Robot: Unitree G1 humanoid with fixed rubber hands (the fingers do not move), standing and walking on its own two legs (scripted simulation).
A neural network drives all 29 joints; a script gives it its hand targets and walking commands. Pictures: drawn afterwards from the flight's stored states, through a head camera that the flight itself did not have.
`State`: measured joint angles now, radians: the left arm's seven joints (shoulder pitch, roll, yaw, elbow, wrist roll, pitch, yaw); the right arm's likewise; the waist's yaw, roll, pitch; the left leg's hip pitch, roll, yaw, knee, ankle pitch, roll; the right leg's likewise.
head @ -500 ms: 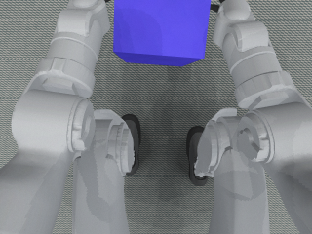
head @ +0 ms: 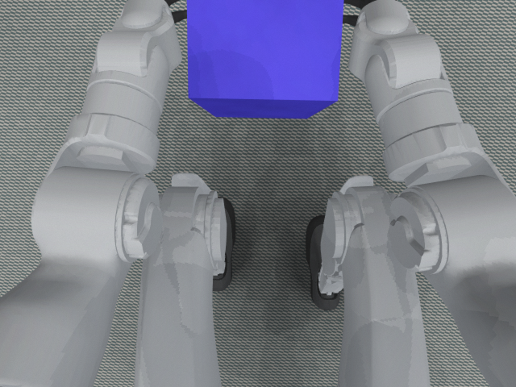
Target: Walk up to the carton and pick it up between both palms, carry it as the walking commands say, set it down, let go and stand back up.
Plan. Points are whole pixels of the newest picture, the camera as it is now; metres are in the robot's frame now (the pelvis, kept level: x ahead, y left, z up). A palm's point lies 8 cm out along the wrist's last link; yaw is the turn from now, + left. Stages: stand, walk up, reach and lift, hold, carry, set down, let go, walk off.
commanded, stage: reach and lift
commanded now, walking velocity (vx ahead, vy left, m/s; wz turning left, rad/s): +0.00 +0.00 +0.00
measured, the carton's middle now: (263, 53) +0.53 +0.03 -0.16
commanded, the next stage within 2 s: none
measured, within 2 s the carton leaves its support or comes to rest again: neither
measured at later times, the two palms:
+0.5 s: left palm out of the picture +0.53 +0.15 -0.01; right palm (399, 2) +0.53 -0.10 -0.02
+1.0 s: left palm out of the picture +0.51 +0.15 +0.06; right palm out of the picture +0.51 -0.10 +0.05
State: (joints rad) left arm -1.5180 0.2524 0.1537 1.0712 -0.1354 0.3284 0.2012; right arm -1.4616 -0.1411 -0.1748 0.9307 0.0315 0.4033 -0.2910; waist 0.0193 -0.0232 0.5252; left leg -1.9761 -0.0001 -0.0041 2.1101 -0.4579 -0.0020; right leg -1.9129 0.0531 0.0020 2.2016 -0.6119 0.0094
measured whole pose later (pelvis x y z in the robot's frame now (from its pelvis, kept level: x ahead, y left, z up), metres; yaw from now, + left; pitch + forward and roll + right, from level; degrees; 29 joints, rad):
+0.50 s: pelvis -0.01 +0.00 +0.04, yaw +1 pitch +14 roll +1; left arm -1.46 0.22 0.16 1.03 -0.11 0.37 0.20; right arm -1.37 -0.10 -0.21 0.86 -0.01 0.44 -0.29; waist 0.02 -0.02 0.52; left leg -1.77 -0.01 0.00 1.98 -0.46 -0.01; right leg -1.71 0.05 0.01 2.07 -0.61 0.01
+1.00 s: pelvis -0.01 +0.00 +0.09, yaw +1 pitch +9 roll +1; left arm -1.38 0.19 0.16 1.00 -0.11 0.40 0.21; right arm -1.27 -0.08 -0.21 0.81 -0.02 0.46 -0.28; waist 0.02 -0.02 0.52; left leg -1.54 -0.03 0.00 1.84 -0.46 -0.01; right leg -1.47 0.05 0.02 1.93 -0.61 0.01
